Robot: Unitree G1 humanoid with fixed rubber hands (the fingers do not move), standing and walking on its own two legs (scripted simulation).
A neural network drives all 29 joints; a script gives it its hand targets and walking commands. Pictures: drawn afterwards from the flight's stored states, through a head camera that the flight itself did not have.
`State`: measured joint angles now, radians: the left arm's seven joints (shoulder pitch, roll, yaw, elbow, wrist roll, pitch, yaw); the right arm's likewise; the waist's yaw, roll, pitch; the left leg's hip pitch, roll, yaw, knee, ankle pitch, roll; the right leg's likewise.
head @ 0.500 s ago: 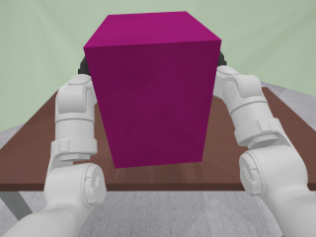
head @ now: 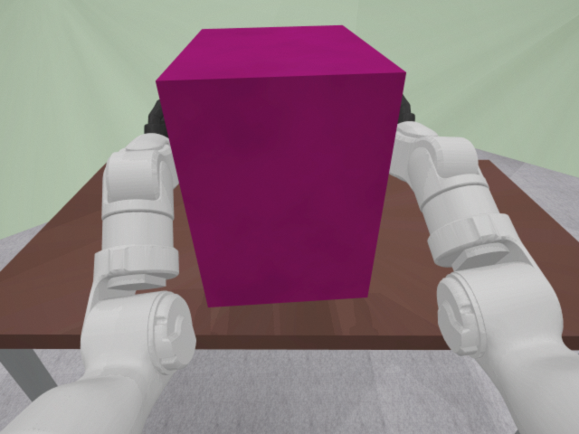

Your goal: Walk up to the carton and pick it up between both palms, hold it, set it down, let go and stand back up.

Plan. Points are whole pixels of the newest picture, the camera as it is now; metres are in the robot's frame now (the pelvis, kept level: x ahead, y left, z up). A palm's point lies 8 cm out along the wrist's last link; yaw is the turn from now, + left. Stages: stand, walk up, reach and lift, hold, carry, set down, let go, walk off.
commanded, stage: hold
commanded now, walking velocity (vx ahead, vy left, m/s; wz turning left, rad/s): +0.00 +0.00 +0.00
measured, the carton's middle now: (280, 155) +0.41 +0.01 +0.27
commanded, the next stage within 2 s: none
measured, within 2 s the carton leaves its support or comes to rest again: neither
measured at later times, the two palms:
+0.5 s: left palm (161, 147) +0.38 +0.16 +0.30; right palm (396, 141) +0.38 -0.14 +0.30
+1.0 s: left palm (160, 150) +0.37 +0.16 +0.30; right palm (401, 138) +0.37 -0.15 +0.31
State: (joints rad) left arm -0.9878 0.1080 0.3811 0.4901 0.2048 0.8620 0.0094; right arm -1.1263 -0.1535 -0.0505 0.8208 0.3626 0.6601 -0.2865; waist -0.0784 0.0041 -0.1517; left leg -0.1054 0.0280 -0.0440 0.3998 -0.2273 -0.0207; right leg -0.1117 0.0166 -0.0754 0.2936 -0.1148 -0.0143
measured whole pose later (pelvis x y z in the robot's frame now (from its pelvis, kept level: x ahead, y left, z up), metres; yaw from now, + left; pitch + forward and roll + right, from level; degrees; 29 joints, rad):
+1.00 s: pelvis +0.00 +0.00 +0.00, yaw +0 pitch -4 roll -1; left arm -0.97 0.11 0.36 0.46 0.20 0.86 0.00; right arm -1.12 -0.15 -0.03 0.80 0.37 0.66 -0.29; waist -0.09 0.01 -0.15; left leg -0.10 0.03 -0.05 0.40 -0.22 -0.02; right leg -0.10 0.02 -0.08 0.29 -0.11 -0.02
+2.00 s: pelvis +0.00 +0.00 +0.00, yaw +0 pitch -4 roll -1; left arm -1.00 0.12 0.38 0.50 0.21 0.86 0.01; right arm -1.13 -0.16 -0.04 0.82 0.37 0.66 -0.28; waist -0.07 0.00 -0.15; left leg -0.10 0.03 -0.04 0.40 -0.23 -0.02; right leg -0.11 0.02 -0.07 0.29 -0.12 -0.01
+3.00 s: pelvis +0.00 +0.00 +0.00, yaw +0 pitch -4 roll -1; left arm -1.02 0.13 0.37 0.54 0.21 0.84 -0.01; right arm -1.13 -0.16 -0.03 0.83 0.37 0.65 -0.29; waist -0.07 0.01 -0.15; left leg -0.10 0.03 -0.05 0.40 -0.23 -0.03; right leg -0.10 0.02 -0.07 0.28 -0.11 -0.02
